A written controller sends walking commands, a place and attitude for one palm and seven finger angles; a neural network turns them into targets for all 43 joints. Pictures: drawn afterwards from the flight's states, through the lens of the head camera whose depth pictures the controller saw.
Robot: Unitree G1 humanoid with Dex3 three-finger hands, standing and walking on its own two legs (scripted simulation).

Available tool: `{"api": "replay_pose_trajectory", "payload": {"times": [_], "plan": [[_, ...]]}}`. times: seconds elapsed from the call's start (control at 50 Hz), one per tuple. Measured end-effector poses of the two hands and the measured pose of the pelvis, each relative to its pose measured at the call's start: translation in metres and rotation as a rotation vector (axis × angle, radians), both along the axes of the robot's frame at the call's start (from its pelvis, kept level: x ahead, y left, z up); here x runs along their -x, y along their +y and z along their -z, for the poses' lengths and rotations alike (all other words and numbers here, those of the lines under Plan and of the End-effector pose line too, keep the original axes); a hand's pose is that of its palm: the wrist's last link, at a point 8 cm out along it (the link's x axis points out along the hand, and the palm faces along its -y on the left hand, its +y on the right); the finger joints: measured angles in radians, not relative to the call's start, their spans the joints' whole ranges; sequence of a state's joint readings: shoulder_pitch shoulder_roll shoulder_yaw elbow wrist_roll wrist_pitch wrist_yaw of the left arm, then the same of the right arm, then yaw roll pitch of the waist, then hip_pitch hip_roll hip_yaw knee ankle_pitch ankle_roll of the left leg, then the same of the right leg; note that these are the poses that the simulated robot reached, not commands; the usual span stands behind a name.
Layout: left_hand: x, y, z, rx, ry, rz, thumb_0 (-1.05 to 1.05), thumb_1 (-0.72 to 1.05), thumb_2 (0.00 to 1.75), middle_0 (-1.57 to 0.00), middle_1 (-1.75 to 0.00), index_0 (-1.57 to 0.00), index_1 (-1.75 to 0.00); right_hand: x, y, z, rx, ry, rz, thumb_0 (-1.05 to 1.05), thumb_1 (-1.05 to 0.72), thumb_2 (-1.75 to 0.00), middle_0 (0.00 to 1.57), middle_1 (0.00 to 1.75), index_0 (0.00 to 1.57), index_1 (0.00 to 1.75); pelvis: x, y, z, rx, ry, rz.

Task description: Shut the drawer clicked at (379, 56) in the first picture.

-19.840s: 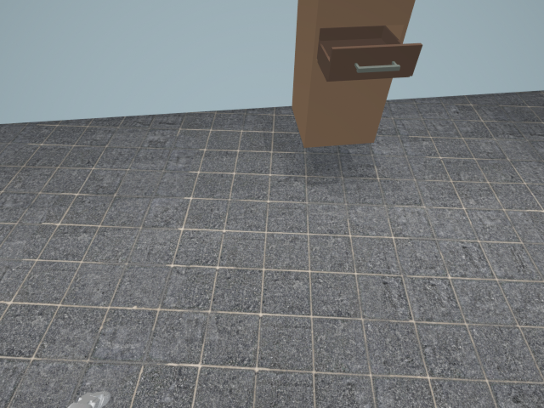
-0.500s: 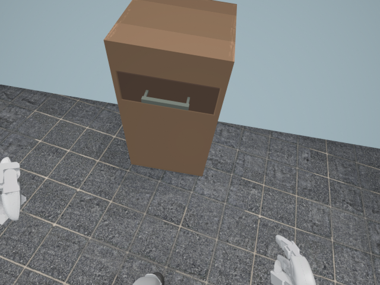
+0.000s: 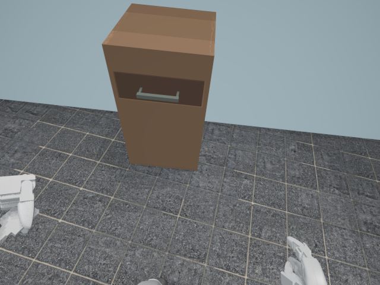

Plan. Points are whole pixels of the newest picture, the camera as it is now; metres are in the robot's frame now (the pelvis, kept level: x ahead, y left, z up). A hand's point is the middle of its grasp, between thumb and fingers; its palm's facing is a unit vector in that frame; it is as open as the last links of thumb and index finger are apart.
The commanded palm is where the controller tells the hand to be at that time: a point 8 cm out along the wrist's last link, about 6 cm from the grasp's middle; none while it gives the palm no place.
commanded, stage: stop stepping back and stand still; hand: left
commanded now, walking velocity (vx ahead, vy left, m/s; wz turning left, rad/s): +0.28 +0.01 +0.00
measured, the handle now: (158, 94) +0.87 +0.17 -0.16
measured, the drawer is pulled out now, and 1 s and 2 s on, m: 0.00 0.00 0.00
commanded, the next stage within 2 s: let the arm hang, fingers relaxed in 1.12 s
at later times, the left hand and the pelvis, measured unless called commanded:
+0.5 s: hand (6, 242) +0.14 +0.25 +0.17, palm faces +0.40 -0.83 -0.38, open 3.2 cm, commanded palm +0.09 +0.29 +0.18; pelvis -0.04 +0.01 +0.00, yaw +1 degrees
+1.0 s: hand (20, 214) +0.18 +0.25 +0.16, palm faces +0.33 -0.82 -0.46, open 3.3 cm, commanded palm +0.12 +0.29 +0.18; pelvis -0.01 +0.02 +0.01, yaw +0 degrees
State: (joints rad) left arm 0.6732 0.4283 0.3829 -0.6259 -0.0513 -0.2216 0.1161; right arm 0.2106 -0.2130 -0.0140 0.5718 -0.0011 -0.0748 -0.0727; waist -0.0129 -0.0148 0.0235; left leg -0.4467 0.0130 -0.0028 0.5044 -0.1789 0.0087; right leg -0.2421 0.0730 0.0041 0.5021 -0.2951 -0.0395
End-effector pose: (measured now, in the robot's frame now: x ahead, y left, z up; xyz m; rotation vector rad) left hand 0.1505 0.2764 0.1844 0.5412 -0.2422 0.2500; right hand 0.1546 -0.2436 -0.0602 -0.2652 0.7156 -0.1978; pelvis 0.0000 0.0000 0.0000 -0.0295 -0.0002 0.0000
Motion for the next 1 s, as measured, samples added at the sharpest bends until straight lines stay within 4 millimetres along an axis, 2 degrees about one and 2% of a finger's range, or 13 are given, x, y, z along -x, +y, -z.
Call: {"api": "replay_pose_trajectory", "payload": {"times": [0.06, 0.1, 0.2, 0.3, 0.4, 0.5, 0.6, 0.76, 1.0], "plan": [[0.020, 0.000, -0.002, 0.034, -0.041, -0.027, 0.01, 0.88, 0.90, -1.40, -1.60, -1.41, -1.60, 0.015, 0.004, 0.002, -0.001, 0.013, -0.003, 0.01, -0.90, -0.90, 0.20, 0.30, 0.20, 0.30, 0.007, 0.001, 0.000, -0.006, -0.008, 0.018], [0.025, 0.003, -0.001, 0.063, -0.085, -0.049, 0.01, 0.88, 0.90, -1.41, -1.60, -1.41, -1.60, 0.024, 0.006, 0.006, 0.007, 0.011, 0.000, 0.02, -0.90, -0.90, 0.20, 0.30, 0.20, 0.30, 0.009, 0.004, 0.003, 0.008, -0.008, 0.018], [0.023, 0.016, 0.008, 0.101, -0.105, -0.101, 0.01, 0.88, 0.90, -1.41, -1.60, -1.41, -1.60, 0.043, 0.019, 0.008, -0.015, 0.008, 0.005, 0.02, -0.90, -0.90, 0.20, 0.30, 0.20, 0.30, 0.024, 0.006, 0.001, -0.009, -0.034, 0.010], [0.030, 0.001, 0.000, 0.046, -0.062, -0.055, 0.02, 0.89, 0.90, -1.40, -1.60, -1.41, -1.60, 0.056, 0.029, 0.005, -0.072, -0.022, -0.013, 0.02, -0.90, -0.90, 0.20, 0.30, 0.20, 0.30, 0.035, -0.001, -0.003, -0.024, -0.032, 0.008], [0.045, -0.009, -0.008, 0.035, -0.088, -0.013, 0.01, 0.88, 0.90, -1.40, -1.60, -1.41, -1.60, 0.065, 0.019, 0.011, -0.057, 0.023, -0.020, 0.01, -0.90, -0.90, 0.20, 0.30, 0.21, 0.30, 0.042, -0.003, -0.001, -0.028, -0.029, 0.011], [0.047, 0.009, 0.003, 0.069, -0.100, -0.075, 0.01, 0.88, 0.90, -1.41, -1.60, -1.41, -1.60, 0.070, 0.006, 0.017, 0.003, 0.053, 0.008, 0.02, -0.90, -0.90, 0.20, 0.30, 0.21, 0.30, 0.039, 0.007, 0.004, -0.012, -0.023, -0.016], [0.042, 0.021, 0.008, 0.048, -0.059, -0.110, 0.01, 0.88, 0.90, -1.41, -1.60, -1.41, -1.60, 0.066, 0.010, 0.015, 0.001, 0.039, 0.023, 0.02, -0.90, -0.90, 0.20, 0.30, 0.20, 0.30, 0.036, 0.011, 0.002, -0.033, -0.032, -0.005], [0.029, 0.010, -0.001, 0.032, -0.058, -0.062, 0.01, 0.88, 0.90, -1.41, -1.60, -1.41, -1.60, 0.040, 0.029, 0.013, -0.062, 0.008, -0.033, 0.02, -0.90, -0.90, 0.20, 0.30, 0.20, 0.30, 0.027, 0.010, -0.002, -0.018, -0.015, -0.002], [0.006, 0.016, 0.004, 0.032, 0.030, -0.059, 0.01, 0.88, 0.90, -1.40, -1.60, -1.41, -1.60, 0.006, 0.035, 0.006, -0.062, -0.005, -0.035, 0.02, -0.90, -0.90, 0.20, 0.30, 0.20, 0.30, 0.012, 0.015, -0.007, -0.025, 0.003, 0.005]]}}
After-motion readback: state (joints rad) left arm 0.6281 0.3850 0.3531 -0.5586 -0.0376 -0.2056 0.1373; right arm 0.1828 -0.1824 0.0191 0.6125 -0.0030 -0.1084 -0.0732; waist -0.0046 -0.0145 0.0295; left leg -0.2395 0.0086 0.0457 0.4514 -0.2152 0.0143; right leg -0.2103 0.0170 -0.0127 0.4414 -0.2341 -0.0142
